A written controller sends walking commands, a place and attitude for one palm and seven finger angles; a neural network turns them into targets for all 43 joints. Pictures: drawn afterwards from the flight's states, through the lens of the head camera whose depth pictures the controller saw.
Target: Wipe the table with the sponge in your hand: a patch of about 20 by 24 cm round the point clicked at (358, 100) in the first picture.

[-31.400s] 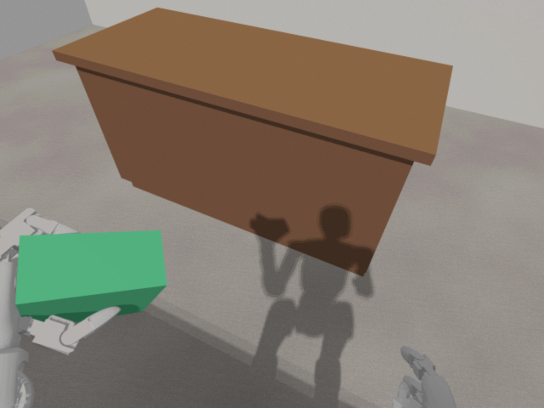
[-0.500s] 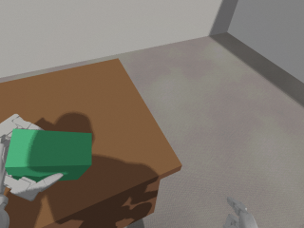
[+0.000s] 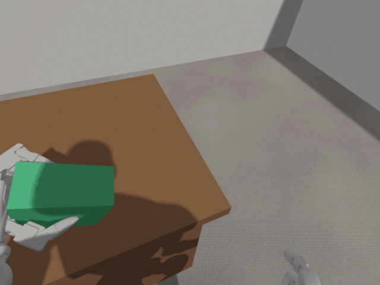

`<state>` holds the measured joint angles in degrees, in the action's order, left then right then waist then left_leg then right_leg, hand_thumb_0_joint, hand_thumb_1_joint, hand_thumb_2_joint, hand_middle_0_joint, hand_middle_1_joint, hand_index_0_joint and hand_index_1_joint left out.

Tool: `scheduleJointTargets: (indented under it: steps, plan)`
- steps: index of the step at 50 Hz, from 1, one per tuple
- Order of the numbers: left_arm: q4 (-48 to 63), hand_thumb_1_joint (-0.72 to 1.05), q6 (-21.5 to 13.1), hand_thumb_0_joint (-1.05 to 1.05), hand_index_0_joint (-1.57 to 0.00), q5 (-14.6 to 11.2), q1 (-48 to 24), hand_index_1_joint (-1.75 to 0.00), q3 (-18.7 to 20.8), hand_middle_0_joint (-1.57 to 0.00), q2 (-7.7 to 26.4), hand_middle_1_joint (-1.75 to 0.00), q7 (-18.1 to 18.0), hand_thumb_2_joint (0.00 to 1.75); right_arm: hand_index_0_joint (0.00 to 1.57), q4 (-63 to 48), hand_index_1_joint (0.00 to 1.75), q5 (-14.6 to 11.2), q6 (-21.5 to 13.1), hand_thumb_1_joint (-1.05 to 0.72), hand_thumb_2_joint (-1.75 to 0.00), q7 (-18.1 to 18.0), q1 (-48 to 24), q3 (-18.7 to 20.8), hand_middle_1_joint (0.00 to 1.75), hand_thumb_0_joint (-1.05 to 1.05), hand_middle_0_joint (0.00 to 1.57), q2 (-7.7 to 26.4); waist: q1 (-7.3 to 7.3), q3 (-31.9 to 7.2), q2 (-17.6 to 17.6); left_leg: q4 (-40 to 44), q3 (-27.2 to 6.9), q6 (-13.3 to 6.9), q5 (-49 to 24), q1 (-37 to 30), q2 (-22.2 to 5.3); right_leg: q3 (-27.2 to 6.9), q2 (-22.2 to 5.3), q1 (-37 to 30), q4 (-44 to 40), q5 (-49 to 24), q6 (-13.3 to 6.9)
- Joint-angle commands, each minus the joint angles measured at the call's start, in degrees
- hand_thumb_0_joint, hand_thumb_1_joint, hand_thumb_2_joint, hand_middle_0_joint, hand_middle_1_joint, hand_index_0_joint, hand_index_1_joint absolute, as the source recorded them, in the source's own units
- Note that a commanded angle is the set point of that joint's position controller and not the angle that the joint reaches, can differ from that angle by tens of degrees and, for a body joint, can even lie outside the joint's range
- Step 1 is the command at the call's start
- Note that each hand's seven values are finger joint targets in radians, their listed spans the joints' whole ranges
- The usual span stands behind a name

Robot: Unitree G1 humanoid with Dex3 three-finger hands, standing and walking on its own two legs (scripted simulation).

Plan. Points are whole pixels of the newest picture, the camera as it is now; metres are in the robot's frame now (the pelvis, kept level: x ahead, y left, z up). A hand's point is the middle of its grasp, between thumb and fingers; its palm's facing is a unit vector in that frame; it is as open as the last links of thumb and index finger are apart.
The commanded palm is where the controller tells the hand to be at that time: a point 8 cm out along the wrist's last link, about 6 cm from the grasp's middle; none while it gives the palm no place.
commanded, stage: shuffle to correct the standing spot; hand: left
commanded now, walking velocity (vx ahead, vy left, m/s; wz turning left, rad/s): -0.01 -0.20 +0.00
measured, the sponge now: (78, 198) +0.22 +0.21 +0.13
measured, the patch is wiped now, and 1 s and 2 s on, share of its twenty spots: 0.00 0.00 0.00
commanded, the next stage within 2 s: come to a stop and stand still in 1.30 s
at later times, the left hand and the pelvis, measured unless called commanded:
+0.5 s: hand (44, 194) +0.20 +0.24 +0.17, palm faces +0.36 -0.86 -0.36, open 10.3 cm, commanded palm +0.15 +0.27 +0.18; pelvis -0.01 -0.01 +0.00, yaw +0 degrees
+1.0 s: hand (62, 190) +0.21 +0.21 +0.17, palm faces +0.34 -0.84 -0.42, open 10.3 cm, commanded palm +0.14 +0.26 +0.18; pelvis -0.01 -0.03 +0.00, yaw +0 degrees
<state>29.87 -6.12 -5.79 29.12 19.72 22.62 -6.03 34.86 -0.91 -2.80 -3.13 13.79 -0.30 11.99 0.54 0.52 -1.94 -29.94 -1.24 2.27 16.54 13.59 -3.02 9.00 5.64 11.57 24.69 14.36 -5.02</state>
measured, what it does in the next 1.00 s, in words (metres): stands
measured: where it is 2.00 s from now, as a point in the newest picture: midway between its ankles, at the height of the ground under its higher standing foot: outside the picture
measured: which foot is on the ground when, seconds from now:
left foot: down 0.00-1.00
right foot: down 0.00-1.00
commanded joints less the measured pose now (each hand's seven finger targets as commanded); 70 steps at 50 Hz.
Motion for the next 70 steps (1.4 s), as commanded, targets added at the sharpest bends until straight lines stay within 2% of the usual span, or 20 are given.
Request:
scheduleJointTargets:
  steps: [1,5,14,17,22,28,34,38,43,48,51,54,56,58,60,61,65,68,69,70]
  plan:
    - [17.05,0.10,-5.06,0.00,-1.20,1.14,-12.58,-1.60,6.16,-1.20,11.05,-1.60,-1.24,1.30,0.20,-9.79,0.30,0.31,-3.90,-0.90,-0.90,-0.37,-7.41,2.81,0.30,0.00,0.20,6.93,-0.44,-5.29,15.08,8.00,-8.50,-6.81,-17.69,1.89,-9.32,-8.91,-8.68,-6.78,-2.13,-11.51,6.76]
    - [11.98,0.10,-3.82,0.00,-1.20,0.78,-5.90,-1.60,5.31,-1.20,9.03,-1.60,-0.22,1.30,0.20,-10.45,0.30,-0.31,-4.06,-0.90,-0.90,0.69,-5.63,3.94,0.30,0.00,0.20,7.32,-0.74,-9.30,8.86,3.86,-6.29,-4.52,-27.68,-2.63,-7.45,-7.24,-8.85,-9.79,-3.41,-20.08,3.95]
    - [10.37,0.10,-3.14,0.00,-1.20,-1.15,-2.28,-1.60,8.56,-1.20,10.94,-1.60,-0.46,1.30,0.20,-10.95,0.30,-1.31,-2.12,-0.90,-0.90,0.30,-5.59,3.05,0.30,0.00,0.20,7.03,-1.58,-5.62,-4.26,-5.16,-0.65,-3.75,2.35,-1.39,-1.03,-14.94,-16.59,3.97,-12.13,-1.49,2.82]
    - [13.08,0.10,-3.88,0.00,-1.20,-0.88,-6.13,-1.60,7.49,-1.20,11.12,-1.60,-1.08,1.30,0.20,-10.62,0.30,-0.72,-2.72,-0.90,-0.90,-0.31,-7.02,2.29,0.30,0.00,0.20,6.77,-1.39,-3.85,0.40,-2.44,-1.09,-4.32,2.08,-4.34,-1.61,-14.92,-15.81,9.02,-13.01,6.03,1.99]
    - [15.86,0.10,-4.91,0.00,-1.20,0.78,-11.32,-1.60,6.93,-1.20,11.68,-1.60,-1.71,1.30,0.20,-10.13,0.30,0.18,-3.79,-0.90,-0.90,-0.54,-8.05,2.12,0.30,0.00,0.20,7.14,-0.63,-3.80,15.11,11.25,-9.49,-7.10,-6.19,4.06,-9.17,-9.96,-8.61,-4.50,-2.83,-5.61,7.35]
    - [9.68,0.10,-3.21,0.00,-1.20,0.79,-4.87,-1.60,6.31,-1.20,9.33,-1.60,-0.55,1.30,0.20,-10.69,0.30,-0.47,-3.22,-0.90,-0.90,0.66,-5.41,3.97,0.30,0.00,0.20,7.84,-0.61,-7.68,7.06,3.70,-4.84,-4.75,-17.33,1.09,-6.45,-8.70,-9.77,-9.29,-5.07,-16.66,4.83]
    - [9.98,0.10,-3.03,0.00,-1.20,-0.94,-1.54,-1.60,8.64,-1.20,10.90,-1.60,-0.83,1.30,0.20,-10.89,0.30,-1.44,-1.91,-0.90,-0.90,0.78,-5.07,3.34,0.30,0.00,0.20,7.03,-1.48,-7.73,-5.03,-7.22,0.58,-3.61,1.26,0.32,-0.42,-15.47,-17.50,-0.87,-11.53,-9.30,4.44]
    - [12.56,0.10,-3.84,0.00,-1.20,-0.86,-4.62,-1.60,8.46,-1.20,11.69,-1.60,-1.42,1.30,0.20,-10.37,0.30,-0.96,-2.41,-0.90,-0.90,0.11,-7.22,2.31,0.30,0.00,0.20,6.35,-1.08,-4.70,-1.27,-2.30,0.38,-4.25,0.31,-2.67,-1.14,-14.72,-16.33,4.24,-13.01,-2.29,6.93]
    - [15.73,0.10,-4.59,0.00,-1.20,0.84,-9.13,-1.60,7.37,-1.20,12.05,-1.60,-1.52,1.30,0.20,-10.12,0.30,0.18,-3.03,-0.90,-0.90,-0.36,-7.24,2.80,0.30,0.00,0.20,7.40,-0.30,-7.49,15.98,6.39,-6.84,-7.14,-24.02,-2.93,-9.45,-9.67,-8.90,-5.06,-1.41,-17.22,9.24]
    - [11.17,0.10,-2.49,0.00,-1.20,0.77,-5.28,-1.60,6.61,-1.20,9.82,-1.60,-0.36,1.30,0.20,-11.22,0.30,-0.64,-2.17,-0.90,-0.90,0.58,-5.52,4.36,0.30,0.00,0.20,7.86,-0.67,-10.04,6.16,-0.47,-2.90,-4.60,-24.29,-0.96,-6.24,-8.91,-9.78,-11.57,-3.56,-25.06,5.52]
    - [8.57,0.10,-1.93,0.00,-1.20,-0.33,-0.59,-1.60,7.14,-1.20,9.21,-1.60,-0.60,1.30,0.20,-11.31,0.30,-1.49,-1.35,-0.90,-0.90,0.87,-5.09,4.16,0.30,0.00,0.20,7.50,-1.41,-10.29,-1.82,-4.87,0.64,-3.76,-7.81,0.07,-1.79,-12.67,-14.30,-8.71,-6.45,-24.74,5.29]
    - [9.46,0.10,-2.84,0.00,-1.20,-1.08,-2.01,-1.60,9.02,-1.20,11.37,-1.60,-1.06,1.30,0.20,-10.60,0.30,-2.03,-1.23,-0.90,-0.90,0.80,-6.25,3.36,0.30,0.00,0.20,6.57,-1.50,-5.94,-7.19,-6.81,3.10,-3.46,4.97,-2.64,1.06,-14.52,-16.03,2.25,-15.03,-8.05,13.95]
    - [10.69,0.10,-3.45,0.00,-1.20,-0.84,-3.43,-1.60,8.48,-1.20,11.22,-1.60,-1.35,1.30,0.20,-9.83,0.30,-1.89,-1.58,-0.90,-0.90,0.35,-7.46,2.75,0.30,0.00,0.20,6.03,-2.03,-3.21,-4.30,2.44,4.01,-4.11,4.13,-7.19,0.01,-10.75,-11.96,6.55,-15.75,-1.14,18.16]
    - [13.94,0.10,-3.83,0.00,-1.20,-0.14,-6.65,-1.60,7.10,-1.20,10.61,-1.60,-1.15,1.30,0.20,-10.51,0.30,-1.05,-1.75,-0.90,-0.90,-0.28,-8.84,2.79,0.30,0.00,0.20,7.37,-1.92,-1.84,8.73,14.82,-3.36,-6.42,-0.54,-5.23,-6.19,-6.76,-5.47,2.12,-5.54,-6.20,14.25]
    - [15.89,0.10,-4.01,0.00,-1.20,1.07,-8.61,-1.60,7.12,-1.20,12.01,-1.60,-0.94,1.30,0.20,-11.73,0.30,0.01,-1.31,-0.90,-0.90,-0.27,-10.48,2.94,0.30,0.00,0.20,7.16,-0.09,-5.64,22.33,14.07,-11.49,-9.81,-16.44,0.77,-14.64,-9.54,-7.82,-3.52,10.26,-2.74,9.38]
    - [14.74,0.10,-3.65,0.00,-1.20,1.99,-7.81,-1.60,6.94,-1.20,11.47,-1.60,-0.52,1.30,0.20,-11.40,0.30,0.85,-1.40,-0.90,-0.90,0.17,-9.61,3.41,0.30,0.00,0.20,6.42,0.54,-5.45,24.29,11.89,-9.57,-9.85,-20.05,2.17,-14.88,-10.23,-8.59,-3.43,10.48,1.60,7.46]
    - [13.18,0.10,-2.88,0.00,-1.20,2.04,-4.81,-1.60,7.44,-1.20,11.96,-1.60,0.07,1.30,0.20,-12.08,0.30,-0.83,-1.70,-0.90,-0.90,1.20,-5.81,4.33,0.30,0.00,0.20,7.11,0.06,-6.89,9.20,-1.33,-4.88,-5.52,-17.86,1.82,-8.17,-9.24,-8.49,-9.06,-6.39,-12.24,4.96]
    - [10.10,0.10,-2.61,0.00,-1.20,0.24,-2.02,-1.60,8.36,-1.20,10.93,-1.60,-0.52,1.30,0.20,-11.03,0.30,-2.21,-2.07,-0.90,-0.90,1.17,-3.90,5.33,0.30,0.00,0.20,7.06,-1.54,-8.99,-12.78,-20.31,3.22,-2.41,9.05,3.32,4.28,-18.78,-18.23,-5.83,-13.15,-25.42,4.82]
    - [9.31,0.10,-3.11,0.00,-1.20,-0.20,-1.29,-1.60,9.30,-1.20,11.15,-1.60,-0.61,1.30,0.20,-10.33,0.30,-2.11,-2.27,-0.90,-0.90,1.07,-4.63,5.26,0.30,0.00,0.20,7.22,-1.40,-6.62,-11.83,-21.27,3.39,-2.13,11.82,1.17,4.08,-16.77,-17.61,-0.57,-15.73,-25.13,8.83]
    - [8.01,0.10,-3.47,0.00,-1.20,-0.45,-0.46,-1.60,10.87,-1.20,12.48,-1.60,-0.94,1.30,0.20,-9.43,0.30,-2.08,-2.36,-0.90,-0.90,1.22,-5.61,4.72,0.30,0.00,0.20,7.03,-1.23,-4.79,-8.77,-17.80,4.50,-2.34,12.22,0.29,3.55,-15.37,-16.20,2.34,-16.71,-23.86,18.99]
